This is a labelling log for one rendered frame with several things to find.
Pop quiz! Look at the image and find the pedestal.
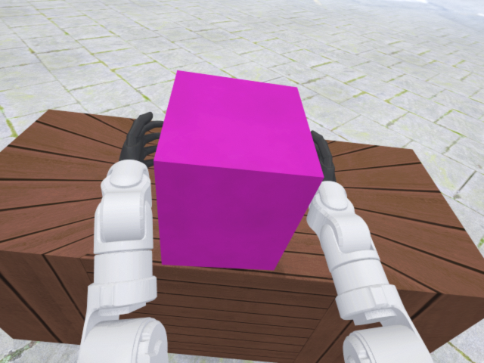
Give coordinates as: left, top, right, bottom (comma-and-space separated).
0, 110, 484, 363

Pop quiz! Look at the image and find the left robot forearm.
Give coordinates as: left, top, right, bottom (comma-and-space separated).
77, 160, 157, 363

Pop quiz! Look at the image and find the left robot hand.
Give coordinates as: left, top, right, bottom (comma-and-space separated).
119, 112, 164, 168

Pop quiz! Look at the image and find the carton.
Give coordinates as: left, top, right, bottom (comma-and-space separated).
154, 70, 324, 270

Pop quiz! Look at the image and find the right robot hand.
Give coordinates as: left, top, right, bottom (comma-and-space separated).
311, 130, 337, 182

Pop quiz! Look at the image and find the left robot upper arm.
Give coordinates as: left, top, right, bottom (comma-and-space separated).
79, 317, 169, 363

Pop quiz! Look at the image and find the right robot upper arm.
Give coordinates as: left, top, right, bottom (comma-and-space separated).
343, 324, 432, 363

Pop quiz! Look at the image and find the right robot forearm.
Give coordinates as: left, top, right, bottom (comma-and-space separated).
306, 181, 433, 363

